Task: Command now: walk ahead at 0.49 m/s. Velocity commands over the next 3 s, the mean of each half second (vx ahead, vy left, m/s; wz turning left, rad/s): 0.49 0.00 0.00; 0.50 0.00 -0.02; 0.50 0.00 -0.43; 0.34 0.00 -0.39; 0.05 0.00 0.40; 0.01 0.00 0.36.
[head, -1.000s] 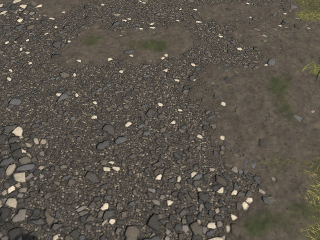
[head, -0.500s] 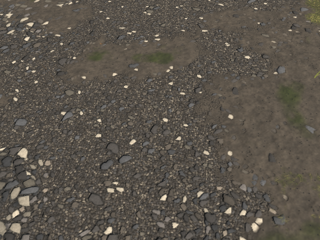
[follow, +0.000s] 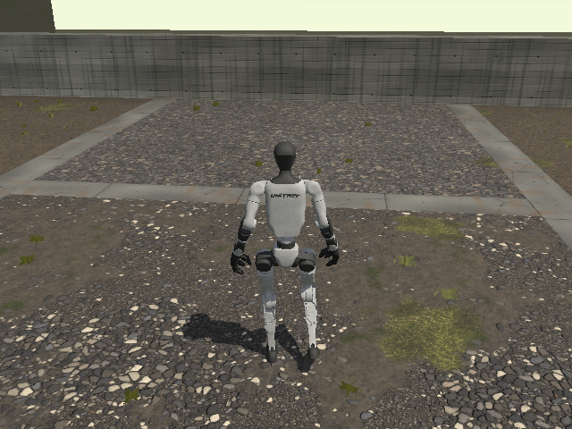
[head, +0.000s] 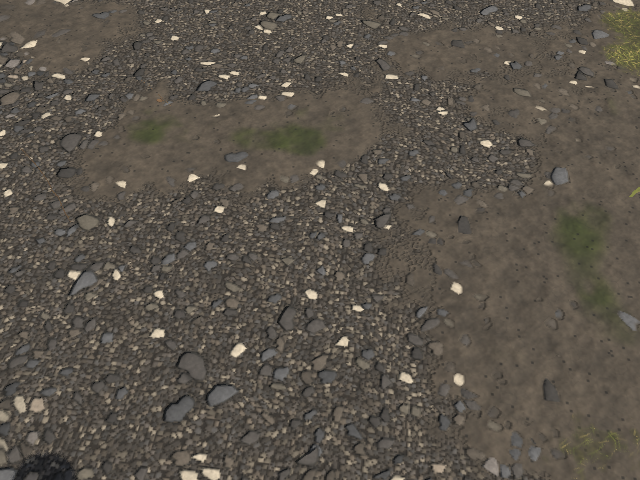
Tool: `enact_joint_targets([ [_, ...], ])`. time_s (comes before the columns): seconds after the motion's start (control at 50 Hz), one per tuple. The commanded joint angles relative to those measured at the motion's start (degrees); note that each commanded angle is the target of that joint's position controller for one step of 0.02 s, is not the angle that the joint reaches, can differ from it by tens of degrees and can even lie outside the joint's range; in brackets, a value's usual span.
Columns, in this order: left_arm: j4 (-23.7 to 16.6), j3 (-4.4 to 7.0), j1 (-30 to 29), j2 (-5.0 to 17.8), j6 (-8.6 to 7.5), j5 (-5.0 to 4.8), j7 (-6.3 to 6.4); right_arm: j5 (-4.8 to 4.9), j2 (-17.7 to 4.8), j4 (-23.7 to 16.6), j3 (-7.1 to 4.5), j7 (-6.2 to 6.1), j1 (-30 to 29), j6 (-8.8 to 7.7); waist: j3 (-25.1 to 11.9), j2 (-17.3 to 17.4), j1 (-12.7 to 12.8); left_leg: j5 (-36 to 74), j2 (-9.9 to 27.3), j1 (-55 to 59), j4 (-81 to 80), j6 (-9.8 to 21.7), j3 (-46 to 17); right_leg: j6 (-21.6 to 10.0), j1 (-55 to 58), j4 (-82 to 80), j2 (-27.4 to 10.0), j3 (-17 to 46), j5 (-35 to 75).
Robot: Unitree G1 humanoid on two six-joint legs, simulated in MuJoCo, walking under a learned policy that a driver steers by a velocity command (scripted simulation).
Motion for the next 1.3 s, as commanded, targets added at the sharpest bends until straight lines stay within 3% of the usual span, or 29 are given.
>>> enact_joint_targets([
  [0.02, -2.4, 1.12, 4.7, 3.1, 0.82, 0.50, 0.48, -0.02, -5.3, -2.3, -1.06, 0.18, -1.6, -1.81, -2.5, 5.9, 2.3, 1.3, 15.3, 2.0, -16.9, 10.3, -15.6, 1.0, -5.4, -1.9, -4.9, 1.8, 4.3],
  [0.1, -5.8, 1.16, -4.3, 3.5, 0.69, 1.40, 0.64, 0.13, -7.7, -0.1, -1.41, -1.10, 2.5, -1.64, 0.5, 4.5, 0.3, 6.3, 14.1, 3.6, -18.3, 10.0, -11.2, 3.1, -12.1, -14.6, -5.4, 1.0, 16.2],
  [0.18, -8.2, 0.23, -13.1, 1.6, -0.34, 1.01, -0.38, 0.86, -9.4, 1.5, -1.44, -1.77, 7.1, -0.86, 1.2, 3.8, -3.3, 7.0, 13.0, 6.8, -17.6, 7.8, -7.7, 2.9, -9.3, -29.9, -2.4, -2.0, 25.9],
  [0.26, -11.1, 0.00, -19.3, 2.3, -0.84, 0.36, -1.91, 1.25, -10.0, 3.6, -1.51, -1.92, 11.4, 0.45, 2.3, 4.3, -5.2, 7.4, 16.5, 15.7, -13.8, 7.5, -9.0, 1.6, -12.0, -36.2, -1.1, -1.7, 22.4],
  [0.32, -12.0, 0.50, -18.0, 4.2, -1.22, 0.38, -2.76, 1.31, -11.0, 4.1, -1.91, -2.27, 11.0, 1.54, 0.6, 5.8, -3.0, 14.9, 18.8, 20.8, -9.0, 5.9, -10.0, -0.6, -8.5, -38.6, 0.5, -2.2, 15.2],
  [0.36, -8.8, 2.36, -6.2, 7.6, -1.32, 0.56, -2.41, 1.01, -10.9, 3.6, -1.67, -2.36, 8.9, 2.21, -6.8, 5.8, 3.6, 31.5, 15.2, 19.2, 5.0, 3.7, -6.7, -3.5, 8.5, -40.8, 4.0, -5.3, 14.5],
  [0.38, -6.5, 3.68, 4.5, 11.5, -1.18, 1.16, -1.81, 0.08, -8.7, 2.2, -0.61, -2.47, 9.0, 2.11, -15.5, 2.3, 7.5, 23.6, 12.1, 9.4, 20.7, 1.7, -4.2, -6.8, 26.3, -37.9, -2.7, 1.4, 17.4],
  [0.4, -5.2, 5.05, 9.6, 17.0, -0.76, 1.74, -1.79, 0.19, -1.5, 1.5, 1.55, -1.87, 16.5, 0.80, -23.7, -12.2, 5.1, -4.6, 1.7, -15.6, 43.3, -2.7, -2.0, -16.0, 48.9, -41.8, -16.7, 28.4, 6.0],
  [0.42, -5.3, 3.56, 10.7, 11.6, -0.64, 1.42, -1.91, 0.93, -5.1, 2.5, 0.85, -1.57, 14.7, -0.55, -25.9, -11.2, 6.6, -24.8, 1.3, -22.9, 50.4, -2.0, -10.8, -16.1, 50.3, -49.1, -18.3, 39.7, 1.4],
  [0.44, -5.8, 2.55, 6.1, 9.0, -0.64, 1.25, -1.82, 2.54, -9.5, 0.8, -0.42, -1.26, 9.1, -1.21, -16.6, -7.5, 6.0, -21.6, 4.7, -27.6, 52.9, -1.1, -10.7, -13.1, 43.3, -50.0, -16.4, 31.1, 1.0],
  [0.46, -6.7, 2.07, 1.3, 7.8, -0.55, 1.22, -1.74, 2.53, -9.3, -0.1, -0.32, -1.44, 5.5, -1.39, -10.9, -3.3, 4.3, -16.2, 7.8, -26.7, 50.6, -1.0, -8.7, -11.7, 34.4, -51.1, -14.3, 23.5, 6.2],
  [0.48, -7.0, 1.67, -1.9, 6.4, -0.55, 1.47, -1.95, 1.53, -8.5, -0.4, -0.46, -1.68, 3.7, -1.16, -6.8, -0.6, 2.7, -12.5, 9.7, -24.7, 46.8, -1.3, -8.0, -11.0, 26.9, -53.2, -11.9, 18.2, 11.0],
  [0.52, -6.9, 1.33, -4.4, 4.9, -1.16, 1.88, -2.27, 1.08, -6.6, 0.4, -0.56, -1.87, 6.0, 0.32, -5.3, -2.7, -0.4, -8.2, 11.7, -18.3, 42.6, -2.0, -8.1, -10.4, 19.3, -56.9, -8.8, 12.4, 15.1],
  [0.56, -6.0, 1.61, -3.9, 5.7, -1.81, 1.59, -2.27, 0.84, -5.0, 0.7, -0.35, -2.08, 6.4, 1.42, -4.3, -2.3, -1.4, -5.8, 12.0, -17.9, 39.8, -3.1, -7.5, -11.3, 16.7, -59.1, -8.1, 8.7, 18.9],
  [0.64, -3.8, 2.06, -0.6, 7.1, -1.38, 1.42, -1.15, 0.14, -4.5, -1.9, -0.32, -2.15, -1.2, 1.41, -1.4, -1.1, 0.1, 5.0, 12.2, -23.3, 27.3, -4.8, -7.1, -10.9, 18.5, -61.2, -7.2, 4.1, 21.3],
  [0.72, -1.9, 2.31, 2.5, 8.3, -0.79, 0.89, -0.43, 0.51, -3.3, -3.9, 0.27, -1.36, -9.0, 0.63, 0.4, -1.3, 2.8, 13.8, 9.9, -20.5, 14.0, -4.7, -4.8, -9.2, 19.7, -61.8, -6.0, 0.6, 18.5],
  [0.84, 1.1, 2.97, 5.4, 9.4, 0.80, 0.18, 0.16, 1.06, -4.8, -6.9, 0.18, 0.41, -14.6, -0.29, 1.8, -1.9, 3.2, 7.5, 8.3, -21.0, 6.3, -1.9, -5.2, -8.1, 30.0, -56.8, -10.8, 1.8, 21.7],
  [0.88, 1.0, 3.26, 3.9, 10.2, 1.36, 0.17, 0.37, 1.02, -6.5, -6.0, -0.57, 0.56, -10.5, -0.54, -0.9, -3.0, 0.5, 3.7, 6.3, -13.8, 5.2, -0.3, -3.3, -6.8, 31.4, -51.7, -10.7, 1.3, 32.6],
  [0.9, 0.9, 3.10, 2.8, 9.9, 1.75, 0.26, 0.45, 0.87, -8.1, -4.1, -1.62, 0.30, -4.0, -0.56, -4.8, -2.7, -3.2, 3.8, 4.2, -4.6, 3.9, 1.1, -1.3, -5.6, 30.2, -43.9, -8.4, -0.7, 41.0],
  [0.92, 0.4, 2.20, 3.6, 7.8, 1.89, 0.75, 0.52, 0.52, -11.2, -1.4, -3.07, -0.32, 5.7, -0.56, -11.7, -0.7, -6.9, 5.0, 6.8, 11.3, 5.5, 3.2, -4.0, -3.8, 22.7, -31.1, -5.2, -2.4, 37.9],
  [0.94, -1.2, 0.36, 8.9, 2.3, 1.13, 1.51, 0.13, -0.71, -17.3, -0.4, -4.49, -0.90, 13.3, -0.34, -21.0, 11.1, -6.3, 1.1, 22.1, 34.3, 5.3, 10.4, -26.1, -0.1, 1.4, -8.5, 2.4, -4.9, 15.4],
  [0.96, -0.2, -0.19, 10.2, 1.0, -0.10, 0.48, -0.09, 0.01, -14.6, 0.2, -3.75, -0.71, 14.7, -0.05, -26.0, 18.2, -6.5, -8.5, 27.9, 40.1, -4.5, 14.8, -45.4, 0.9, -10.7, 3.6, 8.1, 2.1, -15.4],
  [0.98, -1.0, 1.50, 5.5, 7.2, -0.89, -1.30, -0.30, 0.43, -10.9, -0.3, -2.58, -0.77, 11.3, -0.19, -17.2, 12.3, -7.1, -13.2, 26.1, 33.4, -6.1, 11.6, -38.9, 0.0, -16.4, 8.3, 4.6, 6.1, -13.4],
  [1.0, -2.2, 1.75, 1.3, 8.0, -1.12, -1.72, -0.25, 0.37, -8.8, -1.0, -1.98, -0.94, 7.2, -0.26, -11.1, 9.5, -5.6, -12.0, 24.3, 25.3, -7.3, 9.0, -30.2, -0.7, -17.1, 6.9, 1.3, 4.4, -8.0],
  [1.02, -2.4, 1.89, -0.5, 7.4, -0.78, -1.10, 0.09, 0.11, -6.8, -1.2, -1.39, -0.83, 3.2, -0.51, -6.8, 6.5, -3.7, -8.4, 21.9, 17.3, -9.6, 7.5, -24.1, -0.5, -14.7, 3.3, -1.0, 3.6, -3.2],
  [1.04, -2.0, 2.40, -0.1, 7.0, 0.06, -0.53, 0.39, -0.26, -5.0, -1.4, -0.92, -0.76, 0.6, -0.96, -4.6, 7.6, -1.8, -5.0, 19.7, 12.2, -11.7, 6.1, -19.0, -0.3, -11.7, 0.0, -2.7, 4.0, 0.2],
  [1.08, -1.1, 2.23, 2.6, 4.3, 1.65, -0.49, 0.32, -0.84, -4.7, -0.6, -1.05, -0.70, -0.7, -1.62, -3.5, 8.3, 0.0, 0.5, 18.2, 7.1, -14.7, 5.9, -13.0, 0.2, -7.2, -1.3, -3.7, 3.9, 3.7],
  [1.14, -2.4, 2.36, 0.3, 3.2, 2.72, -0.32, 0.47, -1.14, -6.3, 0.9, -1.68, -1.29, 0.1, -2.14, -1.4, 5.9, 0.5, 8.4, 17.8, 6.9, -16.4, 6.3, -6.2, 1.1, -11.3, -5.2, -3.6, 4.9, 9.9],
  [1.3, -7.8, 1.21, -13.1, 0.7, 1.94, 0.37, -1.95, -0.33, -9.0, 3.1, -2.20, -3.11, 5.0, -0.52, 2.6, 3.4, -4.2, 15.2, 18.0, 15.7, -16.5, 4.4, 4.5, 0.7, -14.5, -27.4, -2.0, -1.6, 23.3],
])
Next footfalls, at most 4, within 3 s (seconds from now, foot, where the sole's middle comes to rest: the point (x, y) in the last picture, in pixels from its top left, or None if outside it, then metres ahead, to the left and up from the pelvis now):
0.38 right None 0.40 -0.15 -0.77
0.92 left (290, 379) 0.69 0.09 -0.77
1.48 right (395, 281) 0.97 -0.17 -0.77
1.92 left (358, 192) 1.28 -0.09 -0.77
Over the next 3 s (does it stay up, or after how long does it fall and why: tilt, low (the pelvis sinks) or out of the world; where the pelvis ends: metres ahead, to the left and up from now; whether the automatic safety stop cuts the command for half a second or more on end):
stays up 1.12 -0.10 0.00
